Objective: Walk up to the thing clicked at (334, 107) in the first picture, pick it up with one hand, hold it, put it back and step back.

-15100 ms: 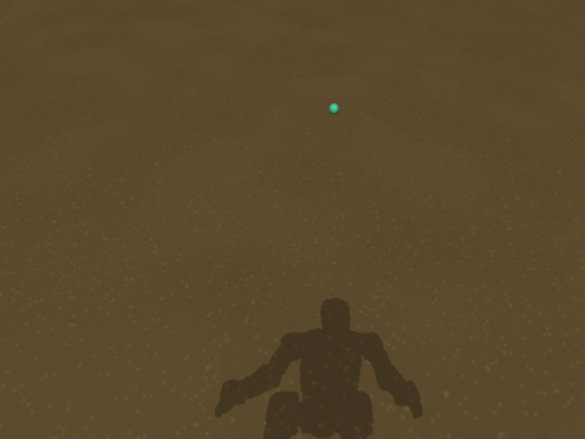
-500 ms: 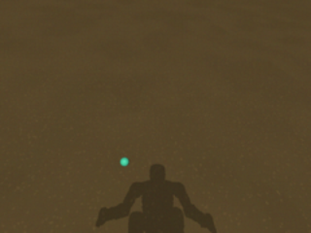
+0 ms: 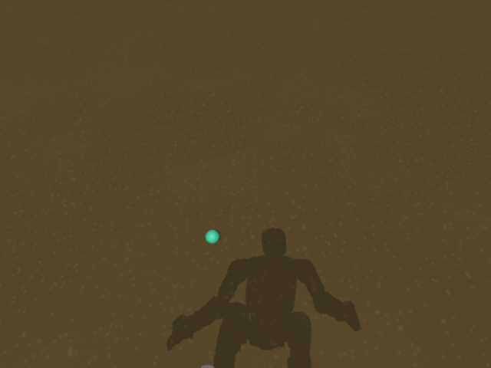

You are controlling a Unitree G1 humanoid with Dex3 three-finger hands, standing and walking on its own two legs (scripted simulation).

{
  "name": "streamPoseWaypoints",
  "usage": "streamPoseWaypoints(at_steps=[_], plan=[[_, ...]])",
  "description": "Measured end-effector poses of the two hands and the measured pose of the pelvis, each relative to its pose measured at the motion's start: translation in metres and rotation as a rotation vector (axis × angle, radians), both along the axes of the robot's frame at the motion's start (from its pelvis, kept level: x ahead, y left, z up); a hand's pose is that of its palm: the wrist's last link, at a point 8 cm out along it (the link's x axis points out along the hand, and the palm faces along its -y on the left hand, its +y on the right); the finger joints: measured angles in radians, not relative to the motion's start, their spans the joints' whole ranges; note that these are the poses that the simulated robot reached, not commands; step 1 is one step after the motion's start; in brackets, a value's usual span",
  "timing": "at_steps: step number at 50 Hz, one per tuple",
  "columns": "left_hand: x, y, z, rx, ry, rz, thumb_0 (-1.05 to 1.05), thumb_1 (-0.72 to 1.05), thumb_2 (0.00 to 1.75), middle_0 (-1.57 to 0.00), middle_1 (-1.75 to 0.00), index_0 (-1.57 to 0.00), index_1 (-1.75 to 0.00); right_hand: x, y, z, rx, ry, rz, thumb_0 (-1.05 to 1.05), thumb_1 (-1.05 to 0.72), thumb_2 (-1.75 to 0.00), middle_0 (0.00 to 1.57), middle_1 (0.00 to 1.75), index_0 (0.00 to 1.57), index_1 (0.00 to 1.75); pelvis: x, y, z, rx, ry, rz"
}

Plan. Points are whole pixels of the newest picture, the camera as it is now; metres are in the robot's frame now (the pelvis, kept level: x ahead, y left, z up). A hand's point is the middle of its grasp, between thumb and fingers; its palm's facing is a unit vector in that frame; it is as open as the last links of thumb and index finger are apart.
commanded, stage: walk up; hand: left
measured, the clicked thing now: (212, 236) +0.78 +0.23 -0.73
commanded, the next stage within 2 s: stand in 0.90 s
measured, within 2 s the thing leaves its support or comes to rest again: neither
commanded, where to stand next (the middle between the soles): +0.38 +0.01 m, yaw -3 degrees
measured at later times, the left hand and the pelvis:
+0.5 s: hand out of the picture +0.10 +0.28 -0.15, palm faces -0.08 -0.91 -0.40, open 7.4 cm; pelvis +0.03 +0.01 -0.01, yaw -5 degrees
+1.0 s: hand out of the picture +0.16 +0.26 -0.14, palm faces -0.09 -0.94 -0.32, open 7.4 cm; pelvis +0.02 +0.02 +0.01, yaw -5 degrees
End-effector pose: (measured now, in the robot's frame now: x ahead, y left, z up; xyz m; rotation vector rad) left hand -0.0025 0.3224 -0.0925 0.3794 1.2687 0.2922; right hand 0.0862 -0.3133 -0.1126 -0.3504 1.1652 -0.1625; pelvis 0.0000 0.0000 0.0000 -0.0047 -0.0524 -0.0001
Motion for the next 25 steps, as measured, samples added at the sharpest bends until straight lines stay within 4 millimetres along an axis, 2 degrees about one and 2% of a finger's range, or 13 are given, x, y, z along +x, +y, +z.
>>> streamPoseWaypoints(at_steps=[5,9,12,15,18,22,25], plan=[[0.042,0.017,-0.028,-0.032,-0.042,-0.021,0.0,0.9,0.89,-0.2,-0.3,-0.21,-0.3,0.012,0.027,-0.004,-0.017,-0.027,-0.013,0.01,-0.9,-0.9,0.2,0.3,0.2,0.3,0.007,0.018,-0.013,0.024,-0.021,-0.013],[0.072,0.012,-0.033,-0.067,-0.063,-0.067,0.0,0.9,0.89,-0.2,-0.3,-0.21,-0.3,0.017,0.041,0.004,-0.003,-0.065,-0.037,0.01,-0.9,-0.9,0.2,0.3,0.21,0.3,0.011,0.022,-0.009,0.008,-0.015,-0.042],[0.088,0.008,-0.032,-0.082,-0.073,-0.097,0.0,0.91,0.89,-0.2,-0.3,-0.21,-0.3,0.021,0.04,0.007,-0.002,-0.093,-0.043,0.01,-0.9,-0.9,0.21,0.3,0.21,0.3,0.013,0.022,-0.008,0.01,-0.002,-0.058],[0.094,0.004,-0.029,-0.069,-0.069,-0.116,0.0,0.9,0.89,-0.2,-0.3,-0.21,-0.3,0.021,0.03,0.002,-0.003,-0.108,-0.059,0.01,-0.89,-0.9,0.21,0.3,0.21,0.3,0.014,0.018,-0.011,0.015,0.005,-0.076],[0.092,0.0,-0.024,-0.049,-0.059,-0.107,0.0,0.9,0.89,-0.2,-0.3,-0.21,-0.3,0.019,0.018,-0.004,-0.006,-0.094,-0.086,0.01,-0.9,-0.9,0.21,0.3,0.21,0.3,0.016,0.014,-0.011,-0.02,0.0,-0.07],[0.088,0.0,-0.017,-0.031,-0.024,-0.1,0.0,0.9,0.89,-0.2,-0.3,-0.21,-0.3,0.012,0.01,-0.006,-0.006,-0.049,-0.122,0.01,-0.9,-0.9,0.2,0.3,0.21,0.3,0.026,0.01,-0.007,0.016,0.017,-0.098],[0.098,0.001,-0.018,-0.031,-0.014,-0.099,0.0,0.9,0.89,-0.2,-0.3,-0.21,-0.3,0.007,0.007,-0.008,-0.018,-0.028,-0.133,0.01,-0.9,-0.9,0.2,0.3,0.21,0.3,0.032,0.013,-0.008,0.004,0.031,-0.084]])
